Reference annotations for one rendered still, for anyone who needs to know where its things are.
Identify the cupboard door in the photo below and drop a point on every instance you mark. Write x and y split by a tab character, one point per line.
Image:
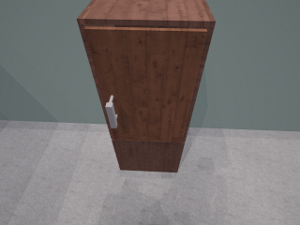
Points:
151	74

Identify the handle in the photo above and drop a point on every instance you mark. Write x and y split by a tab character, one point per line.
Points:
111	113

